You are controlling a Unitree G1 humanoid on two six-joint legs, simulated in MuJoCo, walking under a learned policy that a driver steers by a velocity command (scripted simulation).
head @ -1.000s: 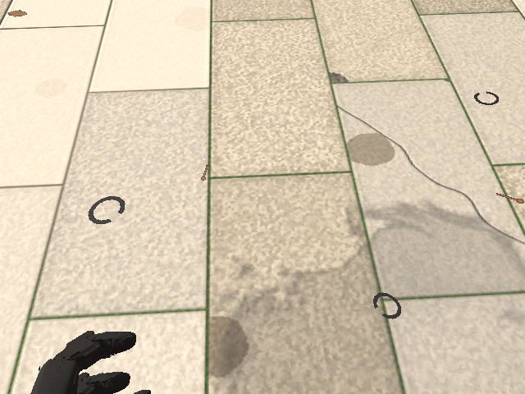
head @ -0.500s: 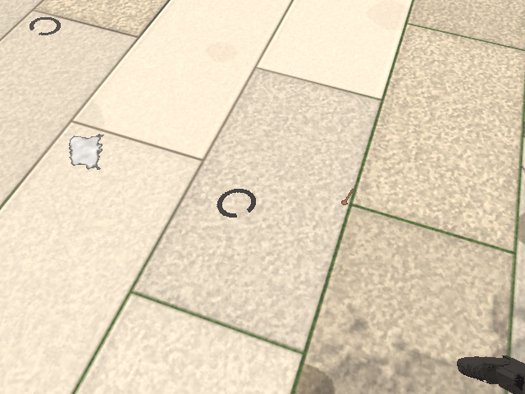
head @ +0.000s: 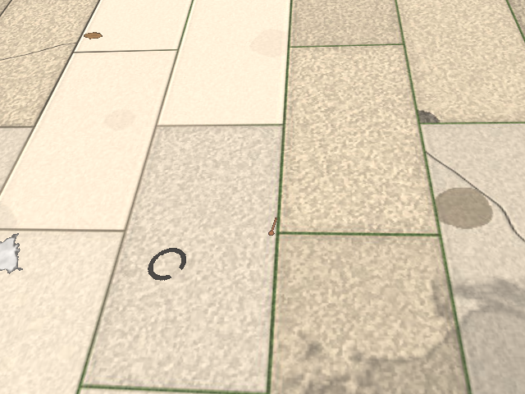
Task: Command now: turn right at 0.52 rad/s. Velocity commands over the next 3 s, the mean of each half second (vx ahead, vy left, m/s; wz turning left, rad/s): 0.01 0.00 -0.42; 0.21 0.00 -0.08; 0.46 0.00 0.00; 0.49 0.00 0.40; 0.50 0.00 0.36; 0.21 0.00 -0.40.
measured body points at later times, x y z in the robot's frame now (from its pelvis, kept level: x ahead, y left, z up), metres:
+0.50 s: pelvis +0.02 +0.03 +0.00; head +0.05 +0.04 +0.45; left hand +0.23 +0.27 -0.10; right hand +0.09 -0.27 -0.10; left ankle +0.05 +0.14 -0.74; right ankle -0.04 -0.09 -0.69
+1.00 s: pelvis +0.10 +0.03 +0.00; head +0.11 +0.03 +0.45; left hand +0.15 +0.31 -0.13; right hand +0.21 -0.28 -0.09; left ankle +0.17 +0.12 -0.73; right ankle -0.04 -0.11 -0.74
